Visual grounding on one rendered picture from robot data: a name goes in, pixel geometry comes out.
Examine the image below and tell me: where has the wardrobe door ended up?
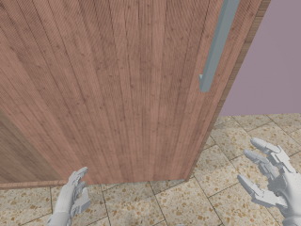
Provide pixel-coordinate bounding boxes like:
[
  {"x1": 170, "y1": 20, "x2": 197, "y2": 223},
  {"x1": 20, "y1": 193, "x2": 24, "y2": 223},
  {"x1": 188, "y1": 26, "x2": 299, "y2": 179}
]
[
  {"x1": 0, "y1": 108, "x2": 64, "y2": 184},
  {"x1": 0, "y1": 0, "x2": 261, "y2": 186}
]

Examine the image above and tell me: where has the left robot hand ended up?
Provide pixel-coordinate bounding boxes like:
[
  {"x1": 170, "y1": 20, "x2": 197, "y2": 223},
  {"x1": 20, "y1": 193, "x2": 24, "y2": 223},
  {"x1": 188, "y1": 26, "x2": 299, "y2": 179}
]
[{"x1": 54, "y1": 167, "x2": 91, "y2": 218}]

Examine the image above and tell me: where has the left robot forearm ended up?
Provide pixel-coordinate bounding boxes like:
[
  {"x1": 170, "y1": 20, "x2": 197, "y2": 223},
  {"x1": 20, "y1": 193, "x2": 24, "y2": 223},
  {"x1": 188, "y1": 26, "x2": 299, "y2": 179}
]
[{"x1": 45, "y1": 212, "x2": 71, "y2": 226}]

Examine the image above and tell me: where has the right robot forearm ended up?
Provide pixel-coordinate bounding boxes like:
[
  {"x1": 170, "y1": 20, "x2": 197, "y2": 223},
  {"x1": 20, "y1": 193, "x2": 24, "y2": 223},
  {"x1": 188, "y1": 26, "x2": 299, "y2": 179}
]
[{"x1": 282, "y1": 215, "x2": 301, "y2": 226}]

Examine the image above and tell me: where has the handle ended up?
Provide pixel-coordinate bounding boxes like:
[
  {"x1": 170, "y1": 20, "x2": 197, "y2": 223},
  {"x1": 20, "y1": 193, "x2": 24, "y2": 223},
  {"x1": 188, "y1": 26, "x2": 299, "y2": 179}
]
[{"x1": 198, "y1": 0, "x2": 240, "y2": 92}]

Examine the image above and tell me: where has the right robot hand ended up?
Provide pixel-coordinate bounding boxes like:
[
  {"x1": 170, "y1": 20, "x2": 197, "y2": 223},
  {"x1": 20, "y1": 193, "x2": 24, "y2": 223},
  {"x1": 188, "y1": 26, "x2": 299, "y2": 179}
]
[{"x1": 237, "y1": 137, "x2": 301, "y2": 218}]

